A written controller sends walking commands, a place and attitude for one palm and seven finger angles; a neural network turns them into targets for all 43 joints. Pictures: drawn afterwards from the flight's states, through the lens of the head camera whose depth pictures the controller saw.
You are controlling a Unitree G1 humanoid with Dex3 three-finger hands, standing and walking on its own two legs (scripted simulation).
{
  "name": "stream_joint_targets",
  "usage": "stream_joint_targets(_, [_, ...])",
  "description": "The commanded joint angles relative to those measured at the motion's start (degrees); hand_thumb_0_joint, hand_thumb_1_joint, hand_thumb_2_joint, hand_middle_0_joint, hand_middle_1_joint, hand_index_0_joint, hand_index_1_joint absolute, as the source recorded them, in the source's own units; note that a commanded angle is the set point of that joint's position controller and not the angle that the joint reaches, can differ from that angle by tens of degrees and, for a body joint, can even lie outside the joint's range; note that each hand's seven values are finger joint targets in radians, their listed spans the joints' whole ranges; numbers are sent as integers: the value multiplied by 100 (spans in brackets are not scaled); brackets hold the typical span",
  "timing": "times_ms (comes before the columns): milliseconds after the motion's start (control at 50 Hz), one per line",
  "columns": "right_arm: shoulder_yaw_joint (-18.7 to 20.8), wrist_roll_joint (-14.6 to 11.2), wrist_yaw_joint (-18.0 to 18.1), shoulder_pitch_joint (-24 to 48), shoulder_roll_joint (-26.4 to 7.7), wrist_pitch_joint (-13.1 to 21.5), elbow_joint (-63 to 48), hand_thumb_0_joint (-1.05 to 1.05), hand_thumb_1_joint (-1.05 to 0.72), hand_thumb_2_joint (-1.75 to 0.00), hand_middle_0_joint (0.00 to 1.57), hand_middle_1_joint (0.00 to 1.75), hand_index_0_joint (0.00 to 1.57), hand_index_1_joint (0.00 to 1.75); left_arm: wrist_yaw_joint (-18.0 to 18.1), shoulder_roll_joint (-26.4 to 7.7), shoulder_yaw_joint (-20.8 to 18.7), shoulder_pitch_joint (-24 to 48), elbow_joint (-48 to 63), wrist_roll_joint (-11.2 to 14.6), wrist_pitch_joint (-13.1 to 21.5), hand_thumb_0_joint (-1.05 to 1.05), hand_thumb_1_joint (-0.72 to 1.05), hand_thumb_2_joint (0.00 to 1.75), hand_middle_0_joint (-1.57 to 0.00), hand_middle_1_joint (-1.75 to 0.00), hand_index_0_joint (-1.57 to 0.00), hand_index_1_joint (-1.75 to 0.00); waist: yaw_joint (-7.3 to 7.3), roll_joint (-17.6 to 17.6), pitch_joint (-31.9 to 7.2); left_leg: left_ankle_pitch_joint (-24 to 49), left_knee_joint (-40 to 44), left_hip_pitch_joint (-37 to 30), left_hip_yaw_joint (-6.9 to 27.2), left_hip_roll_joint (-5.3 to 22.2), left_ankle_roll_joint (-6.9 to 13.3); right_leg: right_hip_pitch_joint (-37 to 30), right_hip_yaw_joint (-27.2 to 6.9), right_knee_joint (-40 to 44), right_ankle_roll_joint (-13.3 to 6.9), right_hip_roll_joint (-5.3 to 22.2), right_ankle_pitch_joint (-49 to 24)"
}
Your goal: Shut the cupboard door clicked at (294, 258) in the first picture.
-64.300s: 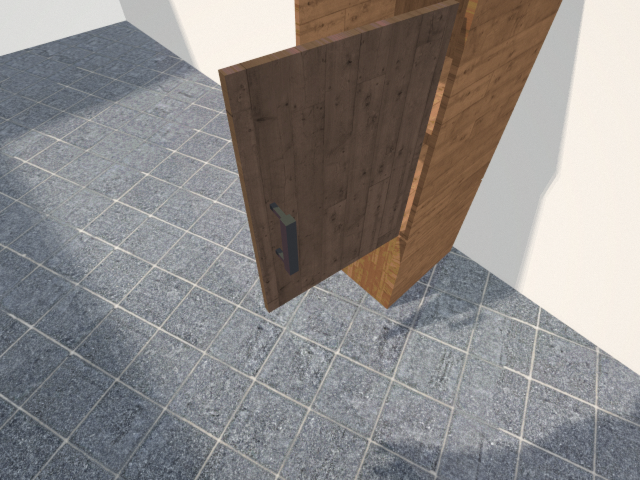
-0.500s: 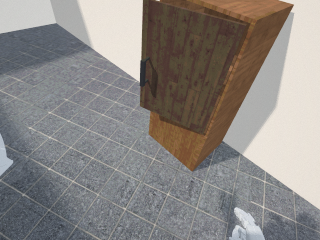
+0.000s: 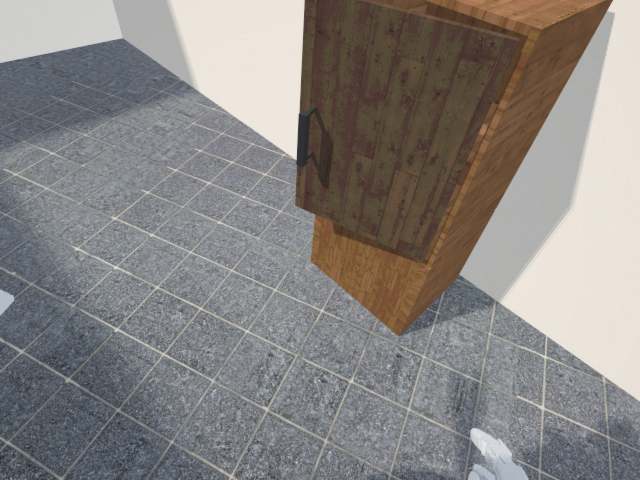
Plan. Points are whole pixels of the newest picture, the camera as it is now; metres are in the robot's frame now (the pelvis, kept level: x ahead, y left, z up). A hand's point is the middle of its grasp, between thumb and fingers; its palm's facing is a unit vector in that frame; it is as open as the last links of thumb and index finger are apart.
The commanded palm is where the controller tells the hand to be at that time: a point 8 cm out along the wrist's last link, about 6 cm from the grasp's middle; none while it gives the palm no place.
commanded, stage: stop stepping back and stand still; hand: left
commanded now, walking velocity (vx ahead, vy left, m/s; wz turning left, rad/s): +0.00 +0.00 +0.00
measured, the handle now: (307, 136) +0.90 +0.06 -0.06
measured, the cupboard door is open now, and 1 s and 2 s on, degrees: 17 17 17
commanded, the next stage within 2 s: let the arm hang, fingers relaxed in 0.32 s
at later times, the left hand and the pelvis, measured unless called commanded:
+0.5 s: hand (66, 334) +0.23 +0.27 +0.11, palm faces +0.30 -0.81 -0.51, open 7.4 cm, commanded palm none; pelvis +0.01 +0.01 +0.00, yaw +0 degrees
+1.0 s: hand out of the picture -0.06 +0.21 -0.16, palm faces +0.01 -0.97 -0.23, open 7.2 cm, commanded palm none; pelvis -0.02 +0.01 +0.01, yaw +0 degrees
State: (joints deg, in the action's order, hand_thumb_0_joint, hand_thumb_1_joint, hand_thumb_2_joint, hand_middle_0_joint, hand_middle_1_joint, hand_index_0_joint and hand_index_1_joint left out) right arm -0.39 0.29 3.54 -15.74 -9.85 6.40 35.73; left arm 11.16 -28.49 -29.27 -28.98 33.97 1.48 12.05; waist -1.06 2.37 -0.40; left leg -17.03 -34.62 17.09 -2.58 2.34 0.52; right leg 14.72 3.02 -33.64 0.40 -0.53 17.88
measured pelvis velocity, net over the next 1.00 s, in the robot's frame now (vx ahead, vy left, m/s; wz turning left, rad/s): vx -0.02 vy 0.01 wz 0.00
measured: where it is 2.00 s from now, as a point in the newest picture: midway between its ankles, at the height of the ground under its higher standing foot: outside the picture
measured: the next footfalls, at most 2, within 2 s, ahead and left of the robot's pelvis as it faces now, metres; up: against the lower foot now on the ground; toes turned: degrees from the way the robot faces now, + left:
none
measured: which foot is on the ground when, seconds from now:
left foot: down 0.00-1.00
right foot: down 0.00-1.00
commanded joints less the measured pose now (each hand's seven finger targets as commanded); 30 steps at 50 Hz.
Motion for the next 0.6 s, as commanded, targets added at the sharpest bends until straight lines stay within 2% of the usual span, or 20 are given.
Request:
stream_joint_targets(0, [294, -129, -43, 484, -930, 103, -722, 0, -90, -90, 20, 30, 20, 30, -72, -168, -75, -447, -500, 70, 49, 0, 90, 90, -20, -30, -20, -30, -30, -313, -295, 1062, 749, 605, 436, 518, 3, -968, -505, 798, -171, 364, -1687])
stream_joint_targets(20, [306, -110, -29, 506, -951, 77, -724, 0, -90, -90, 20, 30, 20, 30, -60, -293, -171, -313, -573, 86, 50, 0, 90, 90, -20, -30, -20, -30, -42, -239, -285, 997, 792, 592, 385, 472, -17, -894, -588, 712, -192, 488, -1997])
stream_joint_targets(40, [335, -153, -36, 441, -943, 27, -684, 0, -90, -90, 20, 30, 20, 30, -93, -112, 50, -268, -645, 125, 14, 0, 90, 90, -20, -30, -20, -30, -52, 75, -441, 1032, 652, 378, 369, 416, -23, -778, -726, 697, -230, 559, -1977])
stream_joint_targets(60, [351, -172, -31, 492, -931, -29, -712, 0, -90, -90, 20, 30, 20, 30, -94, -174, 72, -297, -598, 137, -30, 0, 90, 90, -20, -30, -20, -30, -31, 401, -591, 1138, 476, 148, 314, 374, -17, -701, -880, 769, -259, 660, -2080])
stream_joint_targets(120, [270, -156, 26, 709, -822, -89, -829, 0, -90, -90, 20, 30, 20, 30, -75, -407, 61, -25, 204, 111, -12, 0, 90, 90, -20, -30, -20, -30, -27, 310, -940, 1529, 445, -118, 226, 292, 3, -845, -799, 652, -242, 767, -2731])
stream_joint_targets(160, [231, -129, 92, 854, -772, -64, -887, 0, -90, -90, 20, 30, 20, 30, -43, -660, -106, 225, 820, 86, 67, 0, 90, 90, -20, -30, -20, -30, 18, 12, -986, 1620, 551, -272, 241, 268, 38, -815, -744, 630, -193, 699, -2660])
stream_joint_targets(180, [212, -113, 124, 911, -795, -49, -906, 0, -90, -90, 20, 30, 20, 30, -8, -953, -314, 454, 1214, 70, 97, 0, 90, 90, -20, -30, -20, -30, 32, -309, -1005, 1707, 596, -275, 289, 276, 31, -840, -721, 570, -188, 692, -2640])
stream_joint_targets(200, [188, -106, 146, 936, -731, -24, -908, 0, -90, -90, 20, 30, 20, 30, 4, -833, -251, 413, 1344, 70, 132, 0, 90, 90, -20, -30, -20, -30, 40, -569, -953, 1825, 702, -327, 317, 292, 41, -838, -642, 521, -169, 614, -2559])
stream_joint_targets(240, [176, -93, 160, 909, -737, 0, -924, 0, -90, -90, 20, 30, 20, 30, 52, -872, -368, 311, 1433, 70, 185, 0, 90, 90, -20, -30, -20, -30, 85, -990, -922, 1946, 868, -323, 396, 358, 55, -874, -510, 491, -120, 442, -2252])
stream_joint_targets(280, [197, -91, 158, 859, -761, 7, -914, 0, -90, -90, 20, 30, 20, 30, 65, -929, -514, 116, 1291, 60, 197, 0, 90, 90, -20, -30, -20, -30, 95, -1270, -813, 1896, 935, -211, 399, 377, 26, -905, -453, 551, -122, 394, -2094])
stream_joint_targets(300, [184, -102, 146, 829, -714, 4, -904, 0, -90, -90, 20, 30, 20, 30, 50, -727, -405, -3, 1099, 73, 207, 0, 90, 90, -20, -30, -20, -30, 76, -1260, -744, 1896, 942, -197, 382, 385, 14, -883, -458, 584, -126, 373, -2105])
stream_joint_targets(380, [237, -141, 94, 694, -780, -69, -867, 0, -90, -90, 20, 30, 20, 30, -19, -331, -236, -441, 6, 134, 94, 0, 90, 90, -20, -30, -20, -30, 59, -703, -538, 1512, 969, 18, 310, 391, -32, -878, -516, 849, -118, 385, -2063])
stream_joint_targets(400, [486, -94, -394, 1280, -1862, 297, 157, 0, -90, -90, 20, 30, 20, 30, -931, 475, 2412, 74, -3761, -357, -769, 0, 90, 90, -20, -30, -20, -30, -42, -600, 7, 2211, 99, 205, 243, 343, -13, -50, -388, 374, -183, 836, -2974])
stream_joint_targets(420, [538, -70, -401, 858, -1670, 44, 229, 0, -90, -90, 20, 30, 20, 30, -1053, 519, 2287, 234, -3930, -313, -1157, 0, 90, 90, -20, -30, -20, -30, -19, -551, -423, 2134, 261, -234, 231, 386, -80, 82, -676, 522, -260, 824, -2683])
stream_joint_targets(440, [505, -46, -383, 775, -1632, -28, 175, 0, -90, -90, 20, 30, 20, 30, -1090, 607, 2306, 287, -3925, -287, -1251, 0, 90, 90, -20, -30, -20, -30, 1, -591, -308, 1925, 393, -239, 254, 453, -35, 234, -552, 521, -197, 719, -2012])
stream_joint_targets(460, [443, 0, -382, 737, -1556, -91, 263, 0, -90, -90, 20, 30, 20, 30, -1117, 740, 2377, 496, -4160, -296, -1229, 0, 90, 90, -20, -30, -20, -30, 66, -418, -361, 1691, 495, -24, 380, 520, 63, 255, -440, 436, -183, 630, -1508])
stream_joint_targets(500, [349, 36, -393, 710, -1589, -256, 309, 0, -90, -90, 20, 30, 20, 30, -1150, 592, 2420, 891, -4735, -326, -1183, 0, 90, 90, -20, -30, -20, -30, 97, 447, -285, 1599, 629, 162, 581, 505, 167, 70, -436, 472, -188, 560, -1321])
stream_joint_targets(540, [302, 82, -390, 707, -1577, -356, 431, 0, -90, -90, 20, 30, 20, 30, -1145, 495, 2461, 1160, -5416, -339, -1143, 0, 90, 90, -20, -30, -20, -30, 57, 1172, -298, 1375, 573, -23, 630, 378, 186, 94, -665, 647, -256, 706, -1311])
stream_joint_targets(560, [282, 103, -390, 629, -1558, -407, 503, 0, -90, -90, 20, 30, 20, 30, -1129, 468, 2490, 1269, -5760, -336, -1149, 0, 90, 90, -20, -30, -20, -30, 13, 1398, -308, 1335, 518, -184, 607, 298, 176, 153, -755, 695, -299, 779, -1257])
stream_joint_targets(580, [259, 116, -396, 581, -1499, -462, 555, 0, -90, -90, 20, 30, 20, 30, -1099, 470, 2542, 1310, -6083, -319, -1169, 0, 90, 90, -20, -30, -20, -30, -1, 1192, -330, 1363, 512, -317, 569, 242, 161, 194, -792, 691, -348, 823, -1201])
